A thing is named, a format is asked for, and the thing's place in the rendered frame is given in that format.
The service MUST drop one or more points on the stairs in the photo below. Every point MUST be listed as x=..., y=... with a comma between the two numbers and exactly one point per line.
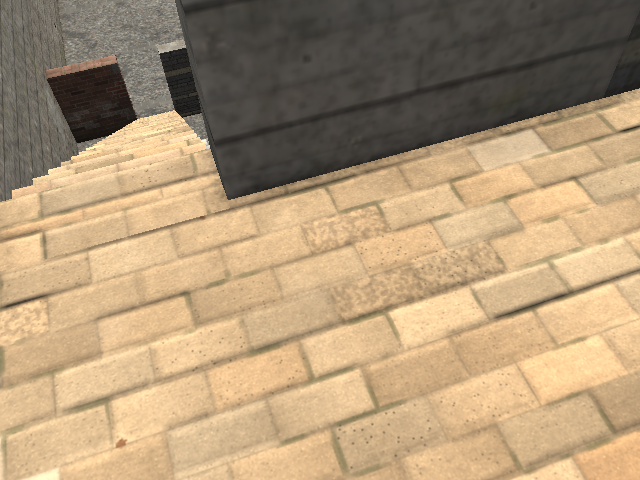
x=144, y=141

